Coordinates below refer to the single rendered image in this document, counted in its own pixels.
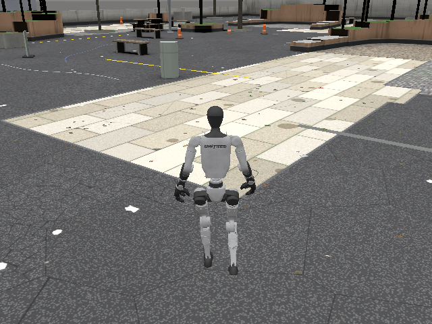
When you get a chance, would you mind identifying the robot right forearm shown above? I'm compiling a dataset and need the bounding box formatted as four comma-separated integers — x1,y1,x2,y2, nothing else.
242,162,255,185

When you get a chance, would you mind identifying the right robot upper arm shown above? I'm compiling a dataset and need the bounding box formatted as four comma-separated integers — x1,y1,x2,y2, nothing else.
229,135,249,172

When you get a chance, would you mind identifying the robot left hand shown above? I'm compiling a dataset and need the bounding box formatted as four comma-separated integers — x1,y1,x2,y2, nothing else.
174,187,190,203

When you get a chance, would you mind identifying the right robot thigh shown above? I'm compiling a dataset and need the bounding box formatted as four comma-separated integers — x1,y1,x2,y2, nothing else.
225,188,239,232

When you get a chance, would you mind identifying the left robot upper arm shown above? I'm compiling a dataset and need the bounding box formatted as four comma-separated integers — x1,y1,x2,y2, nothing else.
183,136,202,173

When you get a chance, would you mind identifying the right robot foot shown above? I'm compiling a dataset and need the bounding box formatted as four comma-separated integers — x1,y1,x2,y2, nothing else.
228,264,238,275

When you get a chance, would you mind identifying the robot right hand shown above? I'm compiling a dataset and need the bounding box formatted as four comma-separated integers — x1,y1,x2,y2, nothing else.
240,182,256,195

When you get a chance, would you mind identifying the robot left forearm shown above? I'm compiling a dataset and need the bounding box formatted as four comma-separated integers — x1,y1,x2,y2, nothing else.
176,163,190,190

